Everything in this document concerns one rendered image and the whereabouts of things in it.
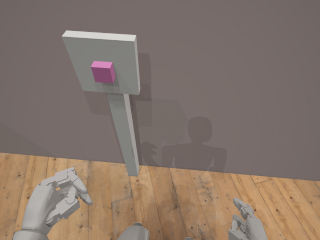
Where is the robot right hand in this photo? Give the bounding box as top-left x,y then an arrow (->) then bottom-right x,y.
228,197 -> 268,240

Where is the panel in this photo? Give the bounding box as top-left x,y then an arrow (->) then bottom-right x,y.
61,30 -> 141,177

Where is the button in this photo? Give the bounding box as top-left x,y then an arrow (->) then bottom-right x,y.
91,61 -> 116,84

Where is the robot left hand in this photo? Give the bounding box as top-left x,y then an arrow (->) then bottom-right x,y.
21,167 -> 93,235

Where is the robot left forearm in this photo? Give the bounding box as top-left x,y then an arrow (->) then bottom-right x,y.
12,229 -> 49,240

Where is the left robot thigh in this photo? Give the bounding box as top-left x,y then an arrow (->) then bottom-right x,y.
117,225 -> 149,240

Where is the left robot shin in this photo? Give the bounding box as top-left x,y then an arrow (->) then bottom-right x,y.
133,222 -> 143,227

